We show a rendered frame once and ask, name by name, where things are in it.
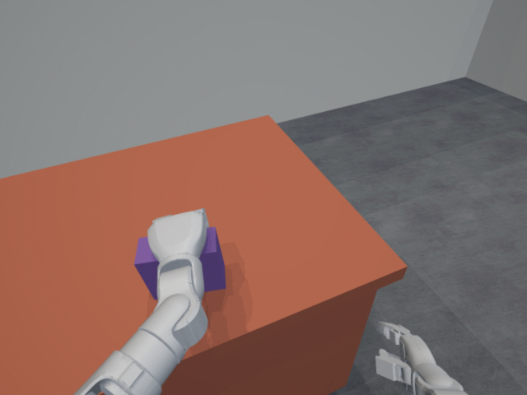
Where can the right robot hand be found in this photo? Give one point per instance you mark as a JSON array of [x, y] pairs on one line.
[[413, 351]]

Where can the right robot forearm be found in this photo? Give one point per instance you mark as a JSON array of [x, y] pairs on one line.
[[431, 379]]

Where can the left robot hand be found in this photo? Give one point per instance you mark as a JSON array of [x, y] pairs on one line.
[[183, 233]]

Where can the left robot forearm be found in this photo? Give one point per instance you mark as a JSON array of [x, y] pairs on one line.
[[178, 322]]

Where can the sponge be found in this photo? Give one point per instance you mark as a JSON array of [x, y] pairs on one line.
[[211, 258]]

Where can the table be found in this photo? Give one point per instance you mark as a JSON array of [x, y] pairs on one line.
[[302, 266]]

